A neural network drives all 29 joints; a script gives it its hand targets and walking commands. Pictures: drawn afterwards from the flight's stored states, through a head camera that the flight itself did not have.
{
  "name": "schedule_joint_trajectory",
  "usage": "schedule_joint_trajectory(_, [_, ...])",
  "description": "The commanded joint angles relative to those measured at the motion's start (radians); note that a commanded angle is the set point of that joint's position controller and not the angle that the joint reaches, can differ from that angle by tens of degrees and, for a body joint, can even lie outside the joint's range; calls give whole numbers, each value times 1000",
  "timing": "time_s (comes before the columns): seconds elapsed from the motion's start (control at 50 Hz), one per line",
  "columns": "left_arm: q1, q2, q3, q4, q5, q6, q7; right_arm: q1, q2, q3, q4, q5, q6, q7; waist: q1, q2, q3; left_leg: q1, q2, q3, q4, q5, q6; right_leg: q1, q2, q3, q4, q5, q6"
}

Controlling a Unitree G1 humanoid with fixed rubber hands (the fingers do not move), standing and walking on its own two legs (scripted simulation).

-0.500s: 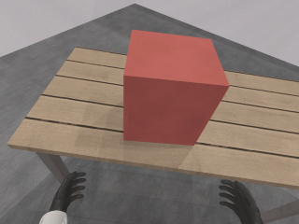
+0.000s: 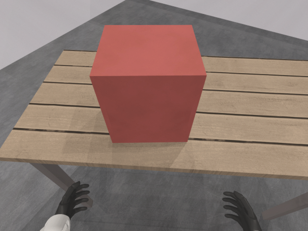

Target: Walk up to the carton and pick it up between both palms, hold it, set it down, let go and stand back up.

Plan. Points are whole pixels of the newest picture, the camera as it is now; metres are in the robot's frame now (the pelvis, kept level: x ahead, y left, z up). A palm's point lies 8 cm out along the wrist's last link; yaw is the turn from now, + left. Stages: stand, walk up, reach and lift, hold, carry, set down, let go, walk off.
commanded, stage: let go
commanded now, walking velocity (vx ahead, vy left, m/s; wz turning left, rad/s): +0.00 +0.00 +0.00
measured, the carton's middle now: (149, 88) +0.47 +0.04 +0.11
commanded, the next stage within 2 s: stand in 0.14 s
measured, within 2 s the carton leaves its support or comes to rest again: neither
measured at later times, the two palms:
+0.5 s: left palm (25, 219) +0.16 +0.35 -0.08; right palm (256, 229) +0.16 -0.26 -0.09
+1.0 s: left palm (28, 229) +0.14 +0.35 -0.11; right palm out of the picture +0.11 -0.25 -0.10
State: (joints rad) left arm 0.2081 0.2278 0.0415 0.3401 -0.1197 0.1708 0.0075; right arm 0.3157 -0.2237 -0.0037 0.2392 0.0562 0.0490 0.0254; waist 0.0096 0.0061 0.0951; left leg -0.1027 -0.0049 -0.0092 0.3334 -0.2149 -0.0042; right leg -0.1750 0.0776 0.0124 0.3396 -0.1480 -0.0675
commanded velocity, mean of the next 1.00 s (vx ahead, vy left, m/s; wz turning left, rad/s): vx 0.00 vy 0.00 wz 0.00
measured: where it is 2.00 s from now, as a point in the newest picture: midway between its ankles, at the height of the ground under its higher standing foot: outside the picture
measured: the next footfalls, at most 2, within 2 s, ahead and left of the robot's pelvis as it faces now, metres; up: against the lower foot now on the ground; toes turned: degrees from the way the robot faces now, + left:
none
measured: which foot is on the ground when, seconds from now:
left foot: down 0.00-1.00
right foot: down 0.00-1.00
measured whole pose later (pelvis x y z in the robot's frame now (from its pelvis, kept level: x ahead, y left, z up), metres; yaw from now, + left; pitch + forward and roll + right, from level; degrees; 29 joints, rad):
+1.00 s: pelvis +0.03 +0.05 +0.00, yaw +0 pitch -3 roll -1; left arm 0.10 0.36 0.03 0.98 0.02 -0.01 -0.01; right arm 0.21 -0.35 -0.02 0.88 -0.03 -0.03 -0.02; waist -0.01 -0.01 0.06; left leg -0.02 -0.06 0.01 0.32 -0.26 0.06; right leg -0.11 0.02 0.04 0.36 -0.20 0.00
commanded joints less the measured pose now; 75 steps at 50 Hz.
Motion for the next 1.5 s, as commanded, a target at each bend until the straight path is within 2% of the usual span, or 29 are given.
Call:
schedule_joint_trajectory(0.0, [27, 171, 84, -105, 61, -100, -9, 34, -19, 11, -35, 14, -142, -30, 45, -51, -195, -191, -19, 64, -20, 125, -9, 316, -166, 95, -16, 267, 91])
schedule_joint_trajectory(0.02, [15, 176, 76, -52, 77, -96, -15, 30, -3, 12, 47, -1, -149, -35, 34, -16, -173, -191, -18, 64, -19, 101, -10, 301, -169, 95, -20, 251, 88])
schedule_joint_trajectory(0.06, [-7, 176, 66, -128, 92, -116, -3, 13, 9, 11, 63, 12, -185, -30, 31, 64, -199, -168, -12, 55, -11, 108, -16, 290, -166, 84, -9, 258, 79])
schedule_joint_trajectory(0.08, [-23, 184, 56, -83, 96, -108, -14, 8, 30, 11, 116, 2, -190, -36, 15, 79, -169, -168, -14, 64, -11, 83, -15, 270, -168, 82, -22, 231, 78])
schedule_joint_trajectory(0.12, [-33, 202, 52, -135, 95, -124, -1, -10, 41, 11, 107, 7, -227, -37, 14, 117, -192, -171, -13, 67, 1, 93, -17, 258, -167, 69, -8, 249, 75])
schedule_joint_trajectory(0.14, [-14, 287, 95, 157, 183, -149, -3, -17, -310, -95, 280, -143, -164, -46, 53, 259, -242, -78, 59, -41, 105, 48, 9, 140, -233, 216, 17, 135, 46])
schedule_joint_trajectory(0.16, [7, 283, 91, 170, 186, -164, -9, -9, -376, -111, 275, -149, -139, -49, 31, 210, -214, -48, 56, -56, 120, -7, 23, 93, -221, 196, -19, 49, 56])
schedule_joint_trajectory(0.2, [-49, 288, 87, 186, 189, -189, -14, -10, -321, -105, 283, -137, -124, -44, -4, 88, -183, -82, 72, -97, 119, -16, 39, 77, -207, 182, -24, 16, 56])
schedule_joint_trajectory(0.24, [-56, 294, 84, 212, 175, -213, -28, -13, -266, -82, 281, -110, -131, -35, -8, 71, -179, -97, 102, -111, 96, 41, 41, 76, -190, 164, 17, 77, 22])
schedule_joint_trajectory(0.3, [-92, 255, 66, 284, 167, -222, -37, -18, -258, -70, 335, -91, -132, -30, -11, -30, -117, -107, 124, -131, 93, 131, 55, 57, -174, 123, 45, 149, 12])
schedule_joint_trajectory(0.36, [-83, 246, 61, 335, 152, -225, -40, -29, -291, -75, 367, -100, -125, -25, -2, -57, -97, -76, 140, -145, 92, 265, 69, 45, -179, 109, 69, 244, 13])
schedule_joint_trajectory(0.44, [-64, 277, 60, 393, 146, -221, -31, -31, -321, -86, 398, -98, -117, -24, -4, -52, -125, -27, 145, -148, 70, 449, 62, 101, -179, 97, 98, 355, 9])
schedule_joint_trajectory(0.5, [-85, 302, 63, 415, 144, -217, -25, -57, -345, -85, 416, -92, -109, -25, -2, 11, -156, -21, 139, -131, 71, 553, 45, 157, -176, 104, 111, 402, 3])
schedule_joint_trajectory(0.66, [-93, 323, 53, 485, 142, -210, -13, -74, -357, -80, 487, -82, -97, -47, -7, 52, -169, 26, 141, -122, 30, 629, 12, 174, -168, 96, 95, 398, 0])
schedule_joint_trajectory(0.7, [-126, 328, 49, 501, 143, -211, -12, -74, -340, -77, 505, -77, -95, -45, -25, 31, -170, 32, 138, -124, 2, 573, 13, 168, -166, 92, 90, 365, 0])
schedule_joint_trajectory(0.74, [-120, 324, 46, 515, 141, -210, -11, -96, -340, -70, 520, -78, -94, -46, -12, 80, -181, 41, 138, -115, 4, 587, 17, 189, -175, 96, 76, 381, 6])
schedule_joint_trajectory(0.78, [-127, 327, 42, 533, 143, -205, -9, -88, -342, -71, 535, -77, -96, -46, -18, 48, -166, 45, 142, -121, -21, 552, 9, 177, -169, 89, 70, 335, 10])
schedule_joint_trajectory(0.9, [-148, 324, 30, 576, 142, -201, -10, -121, -354, -71, 589, -85, -92, -51, -14, 59, -76, 17, 148, -131, -83, 385, 3, 122, -167, 104, 24, 171, 22])
schedule_joint_trajectory(0.94, [-129, 314, 23, 592, 138, -202, -8, -111, -361, -68, 608, -80, -95, -53, -15, 32, -87, 40, 153, -124, -86, 389, 0, 128, -168, 104, 12, 168, 25])
schedule_joint_trajectory(0.96, [-146, 310, 20, 594, 139, -203, -8, -125, -347, -63, 610, -79, -95, -50, -11, 61, -78, 10, 138, -122, -97, 294, 10, 128, -171, 115, 0, 134, 27])
schedule_joint_trajectory(1.02, [-140, 317, 19, 616, 141, -199, -6, -126, -345, -61, 628, -81, -96, -47, -5, 9, -56, -14, 137, -130, -114, 166, 20, 127, -176, 118, -23, 74, 23])
schedule_joint_trajectory(1.14, [-157, 349, 17, 642, 143, -210, -10, -156, -331, -54, 665, -77, -93, -40, -7, -7, -32, -31, 126, -138, -144, -16, 39, 92, -185, 148, -66, -7, 23])
schedule_joint_trajectory(1.24, [-156, 340, 4, 653, 139, -223, -5, -139, -341, -52, 699, -72, -93, -35, -16, -43, -94, 32, 124, -128, -115, 71, 38, 107, -201, 157, -67, 76, 20])
schedule_joint_trajectory(1.28, [-134, 332, 1, 664, 132, -227, -3, -141, -356, -55, 706, -73, -91, -33, -14, -2, -95, 42, 121, -122, -99, 85, 41, 100, -203, 167, -74, 97, 18])
schedule_joint_trajectory(1.3, [-142, 357, 5, 668, 134, -225, -2, -134, -352, -54, 717, -73, -86, -33, -14, -30, -84, 39, 120, -126, -101, 86, 36, 101, -204, 167, -73, 107, 18])
schedule_joint_trajectory(1.32, [-135, 346, 7, 672, 134, -223, -1, -139, -347, -54, 720, -74, -86, -34, -13, 0, -100, 34, 121, -115, -91, 77, 37, 110, -205, 168, -76, 108, 20])
schedule_joint_trajectory(1.36, [-138, 365, 9, 674, 137, -225, 3, -133, -340, -49, 728, -71, -83, -34, -22, -21, -97, 29, 121, -121, -101, 93, 36, 115, -201, 156, -65, 140, 15])
schedule_joint_trajectory(1.4, [-129, 362, 6, 684, 136, -225, 3, -146, -343, -49, 737, -73, -86, -35, -17, 21, -96, 25, 120, -116, -92, 94, 36, 112, -202, 164, -72, 137, 16])
schedule_joint_trajectory(1.48, [-119, 341, -4, 694, 130, -225, 5, -138, -359, -47, 752, -68, -84, -36, -18, 7, -77, 34, 125, -113, -90, 131, 37, 100, -200, 160, -75, 178, 21])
